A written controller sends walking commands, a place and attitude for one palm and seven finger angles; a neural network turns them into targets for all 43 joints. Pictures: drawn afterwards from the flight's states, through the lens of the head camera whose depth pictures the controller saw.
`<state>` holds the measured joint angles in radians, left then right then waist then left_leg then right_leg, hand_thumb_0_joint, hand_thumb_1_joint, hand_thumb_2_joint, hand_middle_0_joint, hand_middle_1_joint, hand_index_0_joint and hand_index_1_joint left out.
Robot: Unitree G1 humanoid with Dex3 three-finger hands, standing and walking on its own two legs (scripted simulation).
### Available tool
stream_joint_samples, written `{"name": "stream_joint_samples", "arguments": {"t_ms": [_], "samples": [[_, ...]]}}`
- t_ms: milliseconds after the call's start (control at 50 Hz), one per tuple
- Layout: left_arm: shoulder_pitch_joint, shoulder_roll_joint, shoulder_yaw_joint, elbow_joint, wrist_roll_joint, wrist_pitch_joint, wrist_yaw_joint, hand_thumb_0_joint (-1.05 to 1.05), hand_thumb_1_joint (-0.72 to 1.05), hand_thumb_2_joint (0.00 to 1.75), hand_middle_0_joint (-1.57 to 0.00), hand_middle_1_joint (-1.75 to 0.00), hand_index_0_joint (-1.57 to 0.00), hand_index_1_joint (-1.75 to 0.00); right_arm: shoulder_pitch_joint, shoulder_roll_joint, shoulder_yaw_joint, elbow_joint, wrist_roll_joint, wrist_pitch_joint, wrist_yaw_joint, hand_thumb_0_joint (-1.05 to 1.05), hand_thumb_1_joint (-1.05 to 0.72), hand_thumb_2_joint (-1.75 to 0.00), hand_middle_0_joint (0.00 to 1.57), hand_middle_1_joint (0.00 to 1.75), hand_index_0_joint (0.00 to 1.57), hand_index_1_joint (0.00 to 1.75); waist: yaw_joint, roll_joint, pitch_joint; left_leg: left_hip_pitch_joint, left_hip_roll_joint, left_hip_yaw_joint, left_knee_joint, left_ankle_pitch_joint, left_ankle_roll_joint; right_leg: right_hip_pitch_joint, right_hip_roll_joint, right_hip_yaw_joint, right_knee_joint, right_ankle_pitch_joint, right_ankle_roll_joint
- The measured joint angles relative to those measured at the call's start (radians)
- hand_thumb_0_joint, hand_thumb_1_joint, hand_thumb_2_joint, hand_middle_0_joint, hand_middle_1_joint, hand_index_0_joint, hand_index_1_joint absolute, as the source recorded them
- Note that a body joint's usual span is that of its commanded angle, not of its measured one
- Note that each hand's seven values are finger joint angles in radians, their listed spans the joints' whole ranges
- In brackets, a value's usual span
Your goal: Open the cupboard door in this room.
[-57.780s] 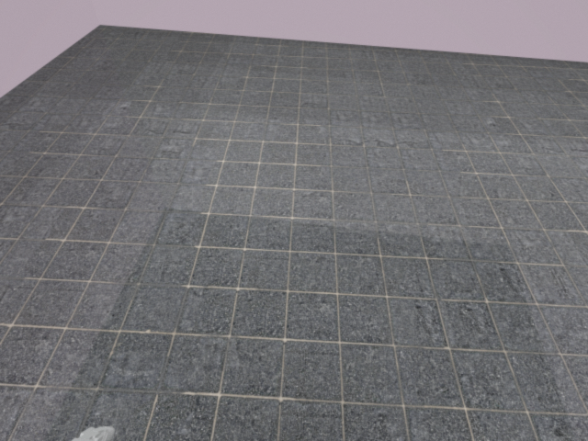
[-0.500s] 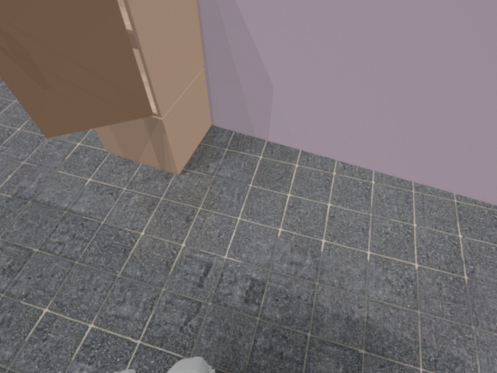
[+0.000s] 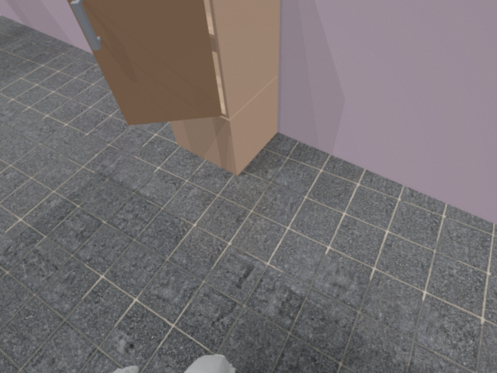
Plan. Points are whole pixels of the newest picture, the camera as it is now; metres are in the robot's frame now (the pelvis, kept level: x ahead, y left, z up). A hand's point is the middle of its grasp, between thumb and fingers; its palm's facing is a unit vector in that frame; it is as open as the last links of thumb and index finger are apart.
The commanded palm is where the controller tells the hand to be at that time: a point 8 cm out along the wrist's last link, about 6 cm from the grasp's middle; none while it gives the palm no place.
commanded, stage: turn to face it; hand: left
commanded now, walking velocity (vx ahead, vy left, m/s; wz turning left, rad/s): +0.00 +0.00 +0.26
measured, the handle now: (88, 23) +1.02 +0.54 +0.07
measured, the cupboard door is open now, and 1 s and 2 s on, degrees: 40 40 40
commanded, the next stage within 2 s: take the last steps up to it in 0.04 s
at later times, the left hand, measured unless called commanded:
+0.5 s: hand out of the picture +0.03 +0.24 -0.17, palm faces +0.20 -0.96 -0.19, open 7.4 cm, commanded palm none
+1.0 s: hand (126, 342) +0.19 +0.26 -0.15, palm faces +0.27 -0.93 -0.23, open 7.1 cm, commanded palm none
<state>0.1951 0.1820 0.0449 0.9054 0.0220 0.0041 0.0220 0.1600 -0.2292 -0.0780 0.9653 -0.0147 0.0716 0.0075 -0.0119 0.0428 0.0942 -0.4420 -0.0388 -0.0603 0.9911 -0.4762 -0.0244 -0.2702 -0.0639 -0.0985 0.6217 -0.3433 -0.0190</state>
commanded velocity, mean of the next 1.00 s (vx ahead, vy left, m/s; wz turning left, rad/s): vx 0.26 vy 0.12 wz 0.14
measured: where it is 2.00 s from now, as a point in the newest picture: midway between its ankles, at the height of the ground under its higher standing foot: (213, 286)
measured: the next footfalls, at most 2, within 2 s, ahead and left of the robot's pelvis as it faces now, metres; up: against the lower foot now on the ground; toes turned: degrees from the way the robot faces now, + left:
left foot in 0.30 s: +0.02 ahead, +0.12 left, +0.00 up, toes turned +11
right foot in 0.74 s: +0.23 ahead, -0.05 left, +0.00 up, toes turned +1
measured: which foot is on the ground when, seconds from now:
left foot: up 0.00-0.28, down 0.30-0.74, up 0.76-1.00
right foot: down 0.00-0.32, up 0.34-0.72, down 0.74-1.00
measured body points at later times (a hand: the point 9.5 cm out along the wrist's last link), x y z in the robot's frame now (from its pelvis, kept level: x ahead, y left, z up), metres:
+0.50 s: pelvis +0.03 +0.04 +0.01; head +0.06 +0.06 +0.46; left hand +0.02 +0.29 -0.15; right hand +0.10 -0.18 -0.14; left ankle -0.02 +0.11 -0.73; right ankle +0.04 -0.09 -0.65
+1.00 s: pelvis +0.19 +0.06 +0.02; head +0.21 +0.06 +0.47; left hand +0.17 +0.31 -0.13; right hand +0.24 -0.17 -0.14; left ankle +0.20 +0.23 -0.67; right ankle +0.19 -0.06 -0.73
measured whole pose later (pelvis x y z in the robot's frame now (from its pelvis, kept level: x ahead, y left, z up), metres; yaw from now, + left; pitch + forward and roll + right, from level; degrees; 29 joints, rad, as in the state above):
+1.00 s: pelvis +0.19 +0.06 +0.02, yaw +13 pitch +0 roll +1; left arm 0.24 0.18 0.07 1.04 0.02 -0.07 0.01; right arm 0.27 -0.18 -0.07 1.07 -0.03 0.00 0.02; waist -0.02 -0.01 0.05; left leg -0.53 0.10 0.05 0.91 -0.21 -0.04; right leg -0.14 -0.10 -0.19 0.39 -0.24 0.00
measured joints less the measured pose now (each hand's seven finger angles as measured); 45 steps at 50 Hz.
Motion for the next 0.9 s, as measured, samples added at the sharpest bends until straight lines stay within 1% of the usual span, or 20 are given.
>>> {"name": "stream_joint_samples", "arguments": {"t_ms": [40, 80, 160, 240, 280, 300, 320, 360, 380, 420, 480, 540, 640, 720, 740, 760, 800, 840, 860, 900], "samples": [[0.017, -0.016, -0.006, 0.01, 0.0, -0.002, 0.002, 0.0, 0.9, 0.9, -0.2, -0.29, -0.2, -0.3, -0.008, -0.004, -0.003, 0.012, 0.0, 0.004, 0.003, 0.0, -0.91, -0.9, 0.2, 0.3, 0.2, 0.3, -0.001, -0.006, 0.004, -0.031, 0.006, 0.021, 0.116, 0.025, -0.01, 0.026, -0.009, -0.013, -0.041, 0.017, -0.001], [0.032, -0.026, -0.01, 0.024, 0.002, -0.002, 0.004, 0.0, 0.9, 0.9, -0.2, -0.29, -0.2, -0.3, -0.012, -0.001, -0.003, 0.018, 0.002, 0.003, 0.004, 0.0, -0.91, -0.9, 0.2, 0.3, 0.2, 0.3, -0.003, -0.022, 0.004, -0.027, 0.017, 0.041, 0.118, 0.037, -0.019, 0.046, -0.019, -0.026, -0.079, 0.035, 0.0], [0.055, -0.021, -0.003, 0.05, 0.006, -0.007, 0.006, 0.01, 0.92, 0.9, -0.2, -0.29, -0.21, -0.3, -0.022, 0.014, 0.005, 0.031, 0.006, -0.004, 0.003, 0.0, -0.91, -0.9, 0.2, 0.3, 0.2, 0.3, 0.011, -0.057, 0.005, 0.043, 0.031, 0.075, -0.065, 0.012, -0.025, 0.067, -0.039, -0.051, -0.115, 0.048, 0.003], [0.077, -0.005, 0.004, 0.078, 0.007, -0.011, -0.001, 0.01, 0.92, 0.9, -0.2, -0.3, -0.21, -0.3, -0.04, 0.027, 0.017, 0.039, 0.006, -0.015, 0.004, 0.0, -0.91, -0.9, 0.2, 0.3, 0.2, 0.3, 0.032, -0.077, 0.005, 0.123, 0.03, 0.107, -0.248, 0.024, -0.017, 0.068, -0.05, -0.078, -0.105, 0.038, 0.017], [0.091, 0.006, 0.012, 0.094, 0.006, -0.009, -0.006, 0.0, 0.91, 0.9, -0.2, -0.3, -0.21, -0.3, -0.04, 0.034, 0.023, 0.037, 0.004, -0.027, 0.006, 0.0, -0.91, -0.9, 0.2, 0.3, 0.2, 0.3, 0.039, -0.088, -0.001, 0.174, 0.027, 0.131, -0.355, 0.061, -0.006, 0.061, -0.059, -0.091, -0.079, 0.02, 0.029], [0.101, 0.011, 0.016, 0.1, 0.003, -0.005, -0.009, 0.0, 0.91, 0.9, -0.2, -0.29, -0.21, -0.3, -0.035, 0.035, 0.026, 0.032, 0.002, -0.036, 0.007, 0.0, -0.91, -0.9, 0.2, 0.3, 0.2, 0.3, 0.039, -0.089, -0.009, 0.206, 0.027, 0.138, -0.426, 0.087, 0.004, 0.051, -0.063, -0.099, -0.053, 0.005, 0.037], [0.108, 0.018, 0.022, 0.106, 0.0, 0.001, -0.014, 0.0, 0.91, 0.9, -0.2, -0.29, -0.21, -0.3, -0.03, 0.037, 0.027, 0.027, -0.002, -0.048, 0.007, 0.0, -0.91, -0.9, 0.2, 0.3, 0.2, 0.3, 0.037, -0.094, -0.015, 0.211, 0.022, 0.139, -0.457, 0.155, 0.037, 0.034, -0.069, -0.1, -0.011, -0.023, 0.042], [0.106, 0.031, 0.028, 0.123, 0.001, 0.024, -0.018, 0.01, 0.91, 0.9, -0.2, -0.29, -0.2, -0.3, -0.019, 0.048, 0.031, 0.02, -0.009, -0.064, 0.001, 0.0, -0.91, -0.9, 0.2, 0.3, 0.2, 0.3, 0.044, -0.11, -0.014, 0.207, 0.009, 0.148, -0.426, 0.16, 0.075, -0.033, -0.069, -0.048, 0.164, -0.137, 0.045], [0.102, 0.034, 0.029, 0.133, 0.003, 0.033, -0.019, 0.01, 0.91, 0.9, -0.2, -0.29, -0.2, -0.3, -0.006, 0.053, 0.034, 0.018, -0.01, -0.071, -0.004, 0.0, -0.91, -0.9, 0.2, 0.3, 0.2, 0.3, 0.044, -0.11, -0.019, 0.214, 0.005, 0.15, -0.43, 0.148, 0.083, -0.074, -0.061, -0.021, 0.263, -0.152, 0.044], [0.086, 0.036, 0.031, 0.145, 0.005, 0.039, -0.026, 0.01, 0.91, 0.9, -0.2, -0.29, -0.2, -0.3, 0.028, 0.061, 0.04, 0.019, -0.01, -0.084, -0.014, 0.0, -0.91, -0.9, 0.2, 0.3, 0.2, 0.3, 0.039, -0.104, -0.027, 0.244, -0.003, 0.144, -0.473, 0.149, 0.089, -0.148, -0.051, 0.013, 0.41, -0.112, 0.041], [0.056, 0.033, 0.027, 0.138, 0.005, 0.027, -0.035, 0.01, 0.91, 0.9, -0.2, -0.29, -0.2, -0.3, 0.083, 0.072, 0.049, 0.041, -0.007, -0.102, -0.02, 0.0, -0.91, -0.9, 0.2, 0.3, 0.2, 0.3, 0.033, -0.091, -0.034, 0.302, -0.015, 0.131, -0.566, 0.185, 0.092, -0.22, -0.051, 0.032, 0.482, -0.028, 0.046], [0.023, 0.024, 0.021, 0.121, 0.003, 0.016, -0.037, 0.01, 0.91, 0.9, -0.2, -0.29, -0.2, -0.3, 0.137, 0.081, 0.056, 0.071, -0.005, -0.109, -0.02, 0.0, -0.9, -0.9, 0.2, 0.3, 0.2, 0.3, 0.026, -0.073, -0.041, 0.353, -0.02, 0.119, -0.635, 0.203, 0.097, -0.253, -0.056, 0.033, 0.431, 0.02, 0.053], [-0.036, 0.006, 0.011, 0.096, 0.001, 0.009, -0.039, 0.01, 0.91, 0.9, -0.2, -0.29, -0.2, -0.3, 0.209, 0.088, 0.057, 0.118, -0.009, -0.11, -0.018, 0.0, -0.9, -0.9, 0.2, 0.3, 0.2, 0.3, -0.001, -0.051, -0.041, 0.414, -0.026, 0.114, -0.672, 0.181, 0.091, -0.229, -0.05, 0.019, 0.213, 0.04, 0.052], [-0.074, -0.008, 0.007, 0.074, 0.002, -0.007, -0.041, 0.01, 0.91, 0.9, -0.2, -0.29, -0.2, -0.3, 0.255, 0.084, 0.054, 0.151, -0.01, -0.107, -0.019, 0.0, -0.9, -0.9, 0.2, 0.3, 0.2, 0.3, -0.023, -0.036, -0.034, 0.434, -0.021, 0.118, -0.606, 0.102, 0.074, -0.141, -0.02, -0.008, 0.032, 0.072, 0.037], [-0.08, -0.008, 0.006, 0.065, 0.004, -0.021, -0.043, 0.01, 0.91, 0.9, -0.2, -0.29, -0.2, -0.3, 0.27, 0.085, 0.053, 0.158, -0.006, -0.106, -0.018, 0.0, -0.9, -0.9, 0.2, 0.3, 0.2, 0.3, -0.026, -0.036, -0.033, 0.416, -0.021, 0.114, -0.539, 0.063, 0.071, -0.105, -0.016, -0.013, -0.02, 0.107, 0.014], [-0.09, -0.014, 0.007, 0.06, 0.005, -0.037, -0.04, 0.01, 0.9, 0.9, -0.2, -0.29, -0.2, -0.3, 0.273, 0.083, 0.05, 0.167, -0.001, -0.102, -0.016, 0.0, -0.9, -0.9, 0.2, 0.3, 0.2, 0.3, -0.027, -0.028, -0.023, 0.373, -0.013, 0.108, -0.416, 0.025, 0.069, -0.1, -0.014, -0.023, -0.004, 0.127, -0.006], [-0.092, -0.029, 0.003, 0.052, -0.001, -0.055, -0.034, 0.0, 0.9, 0.9, -0.2, -0.29, -0.2, -0.3, 0.262, 0.075, 0.042, 0.181, 0.0, -0.084, -0.01, 0.0, -0.9, -0.9, 0.2, 0.3, 0.2, 0.3, -0.032, -0.015, -0.007, 0.248, -0.002, 0.088, -0.107, -0.012, 0.059, -0.073, -0.018, -0.052, 0.029, 0.077, -0.019], [-0.069, -0.041, 0.002, 0.055, -0.004, -0.06, -0.023, 0.0, 0.9, 0.9, -0.2, -0.29, -0.2, -0.3, 0.233, 0.064, 0.03, 0.183, -0.005, -0.064, -0.006, 0.0, -0.91, -0.9, 0.2, 0.3, 0.2, 0.3, -0.026, -0.015, -0.01, 0.124, 0.022, 0.088, 0.09, 0.051, 0.045, -0.033, -0.019, -0.064, -0.005, 0.055, -0.013], [-0.053, -0.047, 0.003, 0.063, -0.003, -0.059, -0.018, 0.0, 0.9, 0.9, -0.2, -0.29, -0.2, -0.3, 0.215, 0.059, 0.025, 0.177, -0.008, -0.058, -0.004, 0.0, -0.91, -0.9, 0.2, 0.3, 0.2, 0.3, -0.026, -0.017, -0.014, 0.07, 0.04, 0.09, 0.132, 0.093, 0.036, -0.011, -0.018, -0.068, -0.037, 0.063, -0.005], [-0.023, -0.047, 0.027, 0.076, -0.012, -0.067, 0.001, -0.01, 0.93, 0.9, -0.2, -0.29, -0.21, -0.3, 0.183, 0.054, 0.017, 0.157, -0.011, -0.055, 0.0, 0.0, -0.91, -0.9, 0.2, 0.3, 0.2, 0.3, -0.025, -0.023, -0.026, -0.016, 0.08, 0.088, 0.134, 0.168, 0.016, 0.032, -0.016, -0.079, -0.108, 0.082, 0.001]]}}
